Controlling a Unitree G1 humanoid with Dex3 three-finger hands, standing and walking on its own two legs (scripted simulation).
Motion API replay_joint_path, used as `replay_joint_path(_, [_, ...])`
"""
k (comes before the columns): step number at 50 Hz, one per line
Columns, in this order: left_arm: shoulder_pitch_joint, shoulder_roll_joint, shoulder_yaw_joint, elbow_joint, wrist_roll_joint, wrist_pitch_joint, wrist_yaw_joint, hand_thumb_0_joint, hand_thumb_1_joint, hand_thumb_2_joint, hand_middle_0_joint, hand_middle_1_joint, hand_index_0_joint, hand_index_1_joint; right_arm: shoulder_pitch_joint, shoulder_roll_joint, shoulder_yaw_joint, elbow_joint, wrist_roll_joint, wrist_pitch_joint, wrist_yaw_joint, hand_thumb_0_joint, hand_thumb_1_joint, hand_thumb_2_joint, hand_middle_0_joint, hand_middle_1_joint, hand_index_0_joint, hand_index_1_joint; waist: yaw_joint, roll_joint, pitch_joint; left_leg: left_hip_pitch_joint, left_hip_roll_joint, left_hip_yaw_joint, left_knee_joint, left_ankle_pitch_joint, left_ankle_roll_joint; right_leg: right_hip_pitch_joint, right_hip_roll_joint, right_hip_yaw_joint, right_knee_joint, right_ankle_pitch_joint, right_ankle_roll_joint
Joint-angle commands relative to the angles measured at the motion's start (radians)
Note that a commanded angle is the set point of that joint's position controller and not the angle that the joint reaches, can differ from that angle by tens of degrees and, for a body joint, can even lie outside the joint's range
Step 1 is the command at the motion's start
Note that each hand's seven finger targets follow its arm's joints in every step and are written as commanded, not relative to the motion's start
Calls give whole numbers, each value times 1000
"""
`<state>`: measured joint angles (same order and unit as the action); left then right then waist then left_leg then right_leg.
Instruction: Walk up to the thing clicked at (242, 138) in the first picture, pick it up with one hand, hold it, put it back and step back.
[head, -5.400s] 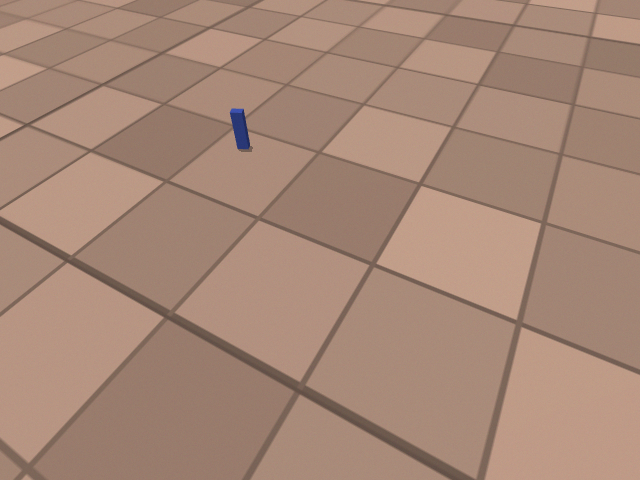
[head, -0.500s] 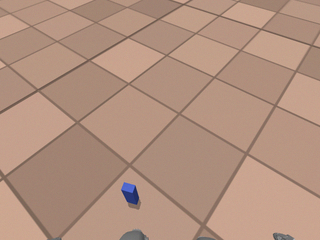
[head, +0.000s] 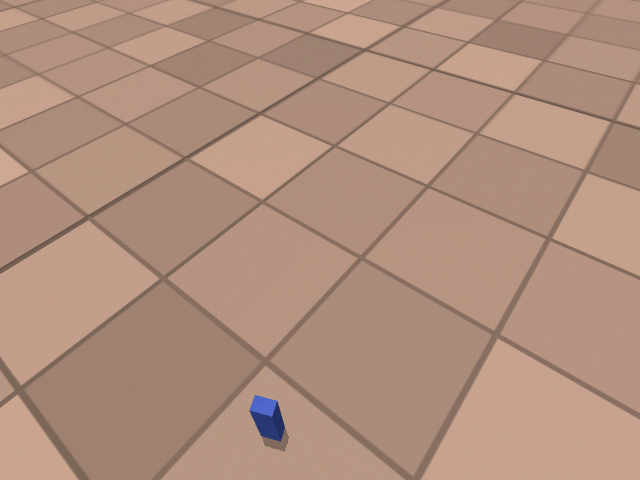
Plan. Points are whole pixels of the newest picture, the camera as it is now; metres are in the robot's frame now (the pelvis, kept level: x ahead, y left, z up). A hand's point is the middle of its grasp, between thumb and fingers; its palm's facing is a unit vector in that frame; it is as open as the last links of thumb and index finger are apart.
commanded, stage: walk up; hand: left
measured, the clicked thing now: (268, 419) +0.41 +0.19 -0.67
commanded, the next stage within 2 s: none
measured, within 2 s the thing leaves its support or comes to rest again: neither
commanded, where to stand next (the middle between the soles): +0.09 -0.02 m, yaw -1 degrees
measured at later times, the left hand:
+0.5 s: hand out of the picture +0.10 +0.26 -0.15, palm faces -0.02 -0.94 -0.33, open 7.4 cm
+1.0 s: hand out of the picture +0.13 +0.32 -0.17, palm faces -0.02 -0.93 -0.36, open 7.4 cm
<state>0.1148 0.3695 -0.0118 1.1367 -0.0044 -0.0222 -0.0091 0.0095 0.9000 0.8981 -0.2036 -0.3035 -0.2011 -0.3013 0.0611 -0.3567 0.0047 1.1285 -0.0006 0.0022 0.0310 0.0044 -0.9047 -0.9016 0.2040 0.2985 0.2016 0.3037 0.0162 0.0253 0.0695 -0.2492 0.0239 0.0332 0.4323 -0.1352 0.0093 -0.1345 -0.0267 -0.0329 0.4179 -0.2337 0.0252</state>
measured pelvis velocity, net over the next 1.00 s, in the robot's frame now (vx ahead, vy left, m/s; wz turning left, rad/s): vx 0.08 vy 0.04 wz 0.00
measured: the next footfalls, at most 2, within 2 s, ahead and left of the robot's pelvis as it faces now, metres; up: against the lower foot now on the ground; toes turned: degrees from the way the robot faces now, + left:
right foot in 1.24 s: +0.11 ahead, -0.12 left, +0.00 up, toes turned +2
left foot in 1.58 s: +0.07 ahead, +0.11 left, +0.00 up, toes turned +1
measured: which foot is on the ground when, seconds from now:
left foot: down 0.00-1.00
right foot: down 0.00-0.82, up 0.84-1.00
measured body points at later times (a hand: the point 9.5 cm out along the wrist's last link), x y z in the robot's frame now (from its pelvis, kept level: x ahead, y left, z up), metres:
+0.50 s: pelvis +0.02 +0.00 +0.01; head +0.03 +0.00 +0.46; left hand +0.10 +0.30 -0.13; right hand +0.10 -0.30 -0.13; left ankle +0.06 +0.11 -0.74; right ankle +0.00 -0.14 -0.74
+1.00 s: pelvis +0.08 +0.04 -0.01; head +0.13 +0.07 +0.44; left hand +0.13 +0.37 -0.15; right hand +0.15 -0.28 -0.11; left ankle +0.11 +0.16 -0.74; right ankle +0.06 -0.12 -0.69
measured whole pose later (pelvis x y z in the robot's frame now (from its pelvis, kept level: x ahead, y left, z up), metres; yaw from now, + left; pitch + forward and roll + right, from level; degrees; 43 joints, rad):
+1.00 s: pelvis +0.08 +0.04 -0.01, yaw +0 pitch -2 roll +0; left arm 0.18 0.45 0.06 1.01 0.00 0.07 -0.01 0.01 0.90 0.90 -0.20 -0.30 -0.20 -0.30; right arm 0.18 -0.35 -0.05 1.01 -0.02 -0.04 -0.02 0.00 -0.90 -0.90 0.21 0.30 0.20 0.30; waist 0.01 -0.06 0.13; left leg -0.26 0.03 0.04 0.54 -0.25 0.01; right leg -0.36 0.01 0.12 0.98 -0.51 -0.01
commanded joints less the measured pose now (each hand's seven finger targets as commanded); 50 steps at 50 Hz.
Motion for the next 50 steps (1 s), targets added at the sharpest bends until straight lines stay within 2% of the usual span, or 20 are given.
replay_joint_path(1, [-73,214,46,-51,4,-22,17,0,900,900,-200,-300,-200,-300,-65,-217,-48,-49,2,-24,-19,0,-900,-900,200,300,200,300,-17,-34,-103,95,107,-136,-119,-55,20,-32,-111,99,-129,51,-48])
replay_joint_path(12, [-83,204,49,-34,10,-14,15,0,900,900,-200,-300,-200,-300,-61,-214,-52,-33,-5,-27,-22,0,-900,-900,200,300,200,300,-18,-6,-96,65,112,-153,-182,-104,9,4,-101,84,-139,63,-44])
replay_joint_path(19, [-80,201,51,-30,9,-16,18,0,900,900,-200,-300,-200,-300,-56,-206,-54,-39,-2,-30,-24,0,-900,-900,200,300,200,300,-18,-16,-133,129,109,-121,-128,109,12,18,-115,81,-149,155,-36])
replay_joint_path(28, [-78,193,52,-32,12,-12,21,0,900,900,-200,-300,-200,-300,-61,-203,-57,-38,-3,-22,-25,0,-900,-900,200,300,200,300,-16,-20,-132,153,113,-117,-135,100,13,17,-115,74,-156,138,-33])
replay_joint_path(29, [15,257,77,-50,28,-23,15,0,900,900,-200,-300,-200,-300,12,-278,-101,-79,-26,-16,-4,0,-900,-900,200,300,200,300,-16,2,-193,149,52,-81,-70,-355,52,45,-75,71,-128,-258,-72])
replay_joint_path(30, [50,271,86,-47,42,-26,12,0,900,900,-200,-300,-200,-300,10,-276,-107,-90,-35,-9,4,0,-900,-900,200,300,200,300,-3,-14,-129,26,53,-95,-43,-505,53,32,-106,133,-136,-407,-99])
replay_joint_path(31, [82,293,99,-49,44,-27,13,0,900,900,-200,-300,-200,-300,-29,-262,-107,-116,-41,-2,12,0,-900,-900,200,300,200,300,20,-51,-34,-121,39,-87,0,-535,42,20,-142,200,-164,-530,-125])
replay_joint_path(32, [107,311,112,-64,46,-31,17,0,900,900,-200,-300,-200,-300,-61,-231,-106,-147,-43,2,23,0,-900,-900,200,300,200,300,41,-140,58,-247,13,-33,140,-404,20,34,-220,300,-254,-595,-162])
replay_joint_path(33, [116,328,124,-81,50,-38,25,0,900,900,-200,-300,-200,-300,-94,-212,-107,-171,-52,3,31,0,-900,-900,200,300,200,300,59,-200,120,-371,24,-39,286,-273,3,79,-316,409,-334,-530,-209])
replay_joint_path(34, [111,331,131,-106,55,-47,30,0,900,900,-200,-300,-200,-300,-80,-213,-107,-187,-54,-4,33,0,-900,-900,200,300,200,300,54,-174,118,-411,66,-86,321,-230,-1,131,-367,430,-314,-351,-255])
replay_joint_path(35, [82,316,132,-127,48,-53,33,0,900,900,-200,-300,-200,-300,-38,-228,-115,-187,-47,-10,34,0,-900,-900,200,300,200,300,28,-139,71,-389,89,-111,338,-232,-7,164,-347,388,-286,-240,-261])
replay_joint_path(37, [11,306,133,-177,51,-50,21,0,900,900,-200,-300,-200,-300,20,-217,-117,-195,-32,-18,41,0,-900,-900,200,300,200,300,-12,-169,-10,-225,91,-94,231,-284,-2,108,-275,242,-235,-217,-223])
replay_joint_path(39, [-92,250,107,-204,45,-27,3,0,900,900,-200,-300,-200,-300,168,-192,-124,-130,-26,-38,23,0,-900,-900,200,300,200,300,-106,-182,-38,112,21,3,1,-93,1,-97,-164,69,-28,-19,-152])
replay_joint_path(40, [-63,179,86,-204,33,-7,1,0,900,900,-200,-300,-200,-300,214,-219,-133,-98,-31,-49,-2,0,-900,-900,200,300,200,300,-110,-43,-42,260,-21,13,-48,13,-24,-222,-73,-38,165,55,-105])
replay_joint_path(41, [24,103,62,-208,15,11,0,0,900,900,-200,-300,-200,-300,243,-288,-146,-108,-42,-62,-27,0,-900,-900,200,300,200,300,-95,190,-75,311,187,-270,-163,116,12,-322,10,-39,366,-137,-49])
replay_joint_path(42, [90,152,79,-183,9,37,12,0,900,900,-200,-300,-200,-300,187,-373,-147,-151,-33,-69,-42,0,-900,-900,200,300,200,300,-54,156,-103,162,351,-522,-194,5,128,-270,34,107,411,-332,-45])
replay_joint_path(43, [79,237,96,-159,8,48,14,0,900,900,-200,-300,-200,-300,150,-386,-152,-157,-18,-68,-46,0,-900,-900,200,300,200,300,-50,96,-64,68,356,-516,-176,-30,191,-213,-9,158,498,-340,-57])
replay_joint_path(45, [95,218,97,-160,1,61,13,0,900,900,-200,-300,-200,-300,111,-311,-121,-171,-21,-75,-66,0,-900,-900,200,300,200,300,-14,56,-75,150,290,-344,-87,231,160,-268,-15,213,533,-294,-60])
replay_joint_path(46, [92,238,105,-161,5,67,12,0,900,900,-200,-300,-200,-300,120,-321,-129,-175,-19,-73,-77,0,-900,-900,200,300,200,300,-22,80,-63,147,290,-304,-66,337,156,-287,-13,205,570,-282,-54])
replay_joint_path(50, [85,240,116,-213,17,100,7,0,900,900,-200,-300,-200,-300,140,-337,-138,-200,-8,-58,-105,0,-900,-900,200,300,200,300,-24,73,-65,101,311,-224,15,612,212,-333,21,216,741,-259,-22])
